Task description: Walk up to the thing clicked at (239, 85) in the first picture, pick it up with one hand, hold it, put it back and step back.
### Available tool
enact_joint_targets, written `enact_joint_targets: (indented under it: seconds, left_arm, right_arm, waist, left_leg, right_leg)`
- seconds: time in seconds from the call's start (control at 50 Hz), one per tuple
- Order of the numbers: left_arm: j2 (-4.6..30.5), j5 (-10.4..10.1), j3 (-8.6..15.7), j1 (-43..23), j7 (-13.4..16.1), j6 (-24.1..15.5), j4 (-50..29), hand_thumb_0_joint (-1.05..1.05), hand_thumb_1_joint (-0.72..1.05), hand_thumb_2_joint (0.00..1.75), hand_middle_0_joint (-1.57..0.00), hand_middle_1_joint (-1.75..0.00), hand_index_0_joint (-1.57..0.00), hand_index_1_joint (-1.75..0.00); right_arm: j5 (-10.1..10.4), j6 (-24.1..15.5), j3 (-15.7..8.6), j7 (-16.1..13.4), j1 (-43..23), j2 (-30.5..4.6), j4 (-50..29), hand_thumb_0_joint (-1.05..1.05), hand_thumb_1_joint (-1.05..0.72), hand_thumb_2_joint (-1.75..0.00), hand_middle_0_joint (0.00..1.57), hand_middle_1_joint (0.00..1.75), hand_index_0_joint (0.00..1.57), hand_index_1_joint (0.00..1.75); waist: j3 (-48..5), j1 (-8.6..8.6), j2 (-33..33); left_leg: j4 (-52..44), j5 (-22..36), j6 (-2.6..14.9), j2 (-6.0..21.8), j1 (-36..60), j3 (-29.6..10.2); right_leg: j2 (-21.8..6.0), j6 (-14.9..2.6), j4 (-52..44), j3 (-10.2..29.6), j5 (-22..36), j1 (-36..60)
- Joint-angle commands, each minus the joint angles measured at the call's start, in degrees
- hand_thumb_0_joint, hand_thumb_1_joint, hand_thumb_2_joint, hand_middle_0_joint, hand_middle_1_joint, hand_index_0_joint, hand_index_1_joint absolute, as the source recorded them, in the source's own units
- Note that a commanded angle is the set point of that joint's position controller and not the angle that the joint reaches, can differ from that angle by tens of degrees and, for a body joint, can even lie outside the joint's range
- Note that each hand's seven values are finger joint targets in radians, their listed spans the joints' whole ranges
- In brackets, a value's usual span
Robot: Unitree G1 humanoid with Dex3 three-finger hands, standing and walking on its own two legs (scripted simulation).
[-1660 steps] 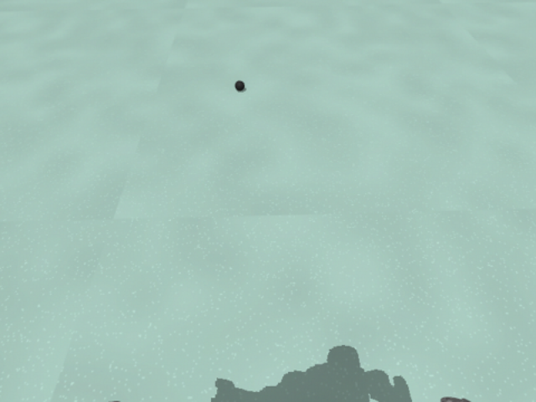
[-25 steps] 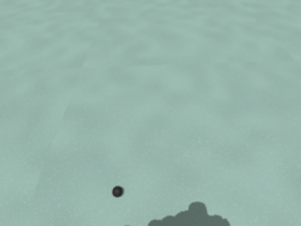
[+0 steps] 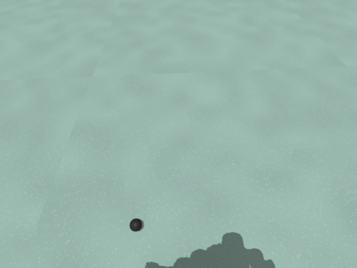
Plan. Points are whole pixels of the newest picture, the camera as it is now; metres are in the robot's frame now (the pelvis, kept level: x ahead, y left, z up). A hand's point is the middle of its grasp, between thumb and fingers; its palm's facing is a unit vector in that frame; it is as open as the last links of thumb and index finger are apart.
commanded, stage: stand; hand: left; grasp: from above
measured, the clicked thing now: (135, 224) +0.42 +0.28 -0.75
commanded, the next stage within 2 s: step back in 1.24 s
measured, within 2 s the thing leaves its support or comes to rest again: neither
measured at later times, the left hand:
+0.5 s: hand out of the picture +0.09 +0.24 -0.16, palm faces +0.02 -0.94 -0.34, open 7.4 cm
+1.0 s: hand out of the picture +0.09 +0.25 -0.16, palm faces +0.00 -0.94 -0.33, open 7.4 cm
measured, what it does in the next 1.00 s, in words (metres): stands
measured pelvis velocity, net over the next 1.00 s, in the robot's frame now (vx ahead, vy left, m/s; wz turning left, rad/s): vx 0.01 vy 0.00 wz -0.01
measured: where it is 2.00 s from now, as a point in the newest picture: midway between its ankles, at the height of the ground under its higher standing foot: outside the picture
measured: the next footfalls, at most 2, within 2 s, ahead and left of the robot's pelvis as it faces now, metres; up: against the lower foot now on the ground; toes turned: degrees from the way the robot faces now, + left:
right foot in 1.94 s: -0.10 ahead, -0.09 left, +0.00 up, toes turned -3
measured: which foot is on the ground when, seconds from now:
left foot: down 0.00-1.00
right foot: down 0.00-1.00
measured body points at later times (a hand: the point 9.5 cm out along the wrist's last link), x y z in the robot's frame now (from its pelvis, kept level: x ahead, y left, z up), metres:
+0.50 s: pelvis +0.01 +0.00 +0.00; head +0.02 -0.01 +0.45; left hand +0.09 +0.29 -0.13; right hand +0.09 -0.29 -0.14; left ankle +0.02 +0.13 -0.75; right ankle +0.01 -0.13 -0.75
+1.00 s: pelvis +0.01 +0.00 +0.00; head +0.02 +0.00 +0.45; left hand +0.09 +0.29 -0.13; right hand +0.08 -0.30 -0.14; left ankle +0.02 +0.13 -0.75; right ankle +0.01 -0.13 -0.75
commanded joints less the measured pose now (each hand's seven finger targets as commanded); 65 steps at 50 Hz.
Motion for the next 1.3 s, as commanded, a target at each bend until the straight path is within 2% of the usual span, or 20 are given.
enact_joint_targets:
  seconds: [0.0, 0.12, 0.16, 0.26, 0.34, 0.46, 0.52, 0.66, 0.68, 0.86, 0.96, 0.98, 1.2, 1.22, 1.24, 1.28]
  left_arm:
    - [11.98, -0.13, 1.79, -2.48, 0.74, -1.22, -3.1, 0.0, 0.9, 0.9, -0.2, -0.3, -0.2, -0.3]
    - [11.65, -0.33, 1.8, -2.86, 0.63, -1.14, -2.85, 0.0, 0.9, 0.9, -0.2, -0.3, -0.2, -0.3]
    - [11.6, -0.34, 1.76, -2.93, 0.58, -1.08, -2.66, 0.0, 0.9, 0.9, -0.2, -0.3, -0.2, -0.3]
    - [11.91, -0.41, 1.88, -3.8, 0.58, -1.16, -3.01, 0.0, 0.9, 0.9, -0.2, -0.3, -0.2, -0.3]
    - [11.93, -0.46, 1.83, -4.32, 0.56, -1.16, -3.18, 0.0, 0.9, 0.9, -0.2, -0.3, -0.2, -0.3]
    - [12.36, -0.44, 1.9, -4.79, 0.46, -1.27, -3.35, 0.0, 0.9, 0.9, -0.2, -0.3, -0.2, -0.3]
    - [12.41, -0.51, 1.84, -5.0, 0.42, -1.38, -3.58, 0.0, 0.9, 0.9, -0.2, -0.3, -0.2, -0.3]
    - [12.86, -0.39, 1.76, -4.67, 0.28, -1.26, -3.47, 0.0, 0.9, 0.9, -0.2, -0.3, -0.2, -0.3]
    - [13.11, -0.38, 1.83, -5.19, 0.27, -1.29, -3.57, 0.0, 0.9, 0.9, -0.2, -0.3, -0.2, -0.3]
    - [13.39, -0.46, 1.74, -4.82, 0.2, -1.58, -4.06, 0.0, 0.9, 0.9, -0.2, -0.3, -0.2, -0.3]
    - [13.62, -0.6, 1.59, -4.81, 0.09, -1.46, -4.0, 0.0, 0.9, 0.9, -0.2, -0.3, -0.2, -0.3]
    - [13.36, -0.53, 1.48, -4.14, 0.01, -1.5, -4.03, 0.0, 0.9, 0.9, -0.2, -0.3, -0.2, -0.3]
    - [13.57, -0.59, 1.25, -3.98, -0.13, -1.61, -4.41, 0.0, 0.9, 0.9, -0.2, -0.3, -0.2, -0.3]
    - [18.14, -1.7, 3.57, -4.0, 0.11, -1.1, -5.86, 0.0, 0.9, 0.9, -0.2, -0.3, -0.2, -0.3]
    - [18.09, -1.91, 3.73, -3.0, 0.35, -0.96, -6.92, 0.0, 0.9, 0.9, -0.2, -0.3, -0.2, -0.3]
    - [17.91, -1.8, 4.0, -3.26, 0.55, -0.75, -8.35, 0.0, 0.9, 0.9, -0.2, -0.3, -0.2, -0.3]
  right_arm:
    - [0.07, -1.54, -1.69, -0.84, -2.42, -10.69, -3.13, 0.0, -0.9, -0.9, 0.2, 0.3, 0.2, 0.3]
    - [0.22, -1.64, -1.45, -0.99, -2.46, -10.96, -2.54, 0.0, -0.9, -0.9, 0.2, 0.3, 0.2, 0.3]
    - [0.25, -1.63, -1.51, -0.99, -2.85, -10.96, -2.54, 0.0, -0.9, -0.9, 0.2, 0.3, 0.2, 0.3]
    - [0.26, -1.8, -1.51, -1.05, -2.96, -11.25, -2.5, 0.0, -0.9, -0.9, 0.2, 0.3, 0.2, 0.3]
    - [0.2, -1.86, -1.52, -0.98, -3.7, -11.51, -2.6, 0.0, -0.9, -0.9, 0.2, 0.3, 0.2, 0.3]
    - [0.34, -1.78, -1.56, -0.86, -4.17, -11.82, -2.78, 0.0, -0.9, -0.9, 0.2, 0.3, 0.2, 0.3]
    - [0.38, -1.84, -1.63, -0.85, -4.29, -12.0, -2.81, 0.0, -0.9, -0.9, 0.2, 0.3, 0.2, 0.3]
    - [0.41, -1.7, -1.53, -0.67, -4.95, -11.99, -2.84, 0.0, -0.9, -0.9, 0.2, 0.3, 0.2, 0.3]
    - [0.38, -1.73, -1.54, -0.61, -4.48, -11.91, -2.8, 0.0, -0.9, -0.9, 0.2, 0.3, 0.2, 0.3]
    - [0.42, -1.82, -1.59, -0.54, -4.44, -12.38, -3.08, 0.0, -0.9, -0.9, 0.2, 0.3, 0.2, 0.3]
    - [0.41, -1.72, -1.52, -0.46, -3.96, -12.31, -2.95, 0.0, -0.9, -0.9, 0.2, 0.3, 0.2, 0.3]
    - [0.42, -1.73, -1.56, -0.44, -4.45, -12.8, -2.98, 0.0, -0.9, -0.9, 0.2, 0.3, 0.2, 0.3]
    - [0.46, -1.8, -1.51, -0.26, -3.87, -13.05, -2.89, 0.0, -0.9, -0.9, 0.2, 0.3, 0.2, 0.3]
    - [0.91, -0.69, -2.74, 0.11, -6.35, -15.92, -4.28, 0.0, -0.9, -0.9, 0.2, 0.3, 0.2, 0.3]
    - [1.4, -0.33, -2.7, 0.17, -5.37, -14.79, -5.36, 0.0, -0.9, -0.9, 0.2, 0.3, 0.2, 0.3]
    - [1.68, 0.1, -2.96, 0.23, -4.36, -14.53, -6.14, 0.0, -0.9, -0.9, 0.2, 0.3, 0.2, 0.3]
  waist:
    - [-2.98, 0.0, -0.58]
    - [-3.94, 0.06, -0.02]
    - [-4.1, 0.11, -0.65]
    - [-5.6, -0.09, -0.49]
    - [-5.2, 0.07, -0.68]
    - [-4.88, -0.16, -0.59]
    - [-5.75, -0.14, -0.61]
    - [-4.37, -0.06, -0.65]
    - [-4.54, -0.45, -1.18]
    - [-5.64, -0.43, -0.66]
    - [-4.32, -0.53, -1.31]
    - [-4.46, -0.12, -0.63]
    - [-4.47, -0.38, -0.52]
    - [1.16, -0.29, -1.79]
    - [-0.8, -0.35, -2.45]
    - [-4.21, -0.78, -3.34]
  left_leg:
    - [-4.67, 4.28, 2.02, 5.25, -0.36, -4.61]
    - [-4.65, 7.12, 2.06, 5.62, 0.47, -4.25]
    - [-4.65, 7.17, 2.01, 5.95, 1.05, -4.35]
    - [-4.1, 11.08, 2.13, 6.03, 1.5, -3.76]
    - [-4.52, 11.74, 1.98, 6.2, 1.8, -3.85]
    - [-4.61, 10.39, 1.98, 6.09, 1.81, -3.73]
    - [-4.51, 11.73, 1.92, 6.35, 2.13, -3.74]
    - [-5.41, 7.63, 1.87, 6.19, 1.65, -3.95]
    - [-5.5, 7.31, 1.79, 6.15, 1.5, -3.85]
    - [-4.93, 9.7, 2.11, 6.34, 1.96, -3.57]
    - [-5.67, 7.58, 1.82, 6.32, 1.43, -3.89]
    - [-5.35, 7.51, 2.01, 6.49, 1.94, -3.97]
    - [-5.6, 5.96, 1.99, 6.39, 1.16, -3.79]
    - [0.47, 14.59, 3.17, 4.98, -2.98, -4.32]
    - [3.01, 16.76, 3.28, 4.68, -2.23, -3.0]
    - [6.72, 16.46, 3.41, 3.41, -1.87, -1.79]
  right_leg:
    - [-5.96, -1.42, -4.14, 5.35, 4.01, 0.04]
    - [-5.97, -1.36, -3.82, 5.18, 6.9, 1.13]
    - [-6.02, -1.5, -3.75, 5.07, 5.76, 0.95]
    - [-6.45, -1.44, -3.45, 5.22, 10.95, 2.74]
    - [-6.23, -1.4, -3.48, 4.74, 10.37, 2.11]
    - [-6.31, -1.32, -4.16, 4.93, 9.76, 2.12]
    - [-6.52, -1.39, -3.87, 5.03, 10.88, 2.79]
    - [-6.2, -1.44, -4.77, 4.91, 6.9, 1.4]
    - [-6.28, -1.57, -4.68, 5.06, 6.51, 1.57]
    - [-6.69, -1.71, -4.25, 5.24, 10.15, 2.51]
    - [-6.37, -1.69, -4.9, 5.25, 6.27, 1.13]
    - [-6.25, -1.65, -4.95, 5.16, 6.4, 0.95]
    - [-6.61, -1.83, -4.94, 5.69, 6.19, 1.36]
    - [-5.95, -2.15, -0.51, 6.36, 17.14, -3.34]
    - [-6.31, -3.01, 0.73, 6.3, 20.33, -3.08]
    - [-7.41, -4.82, 1.48, 7.06, 22.55, -2.02]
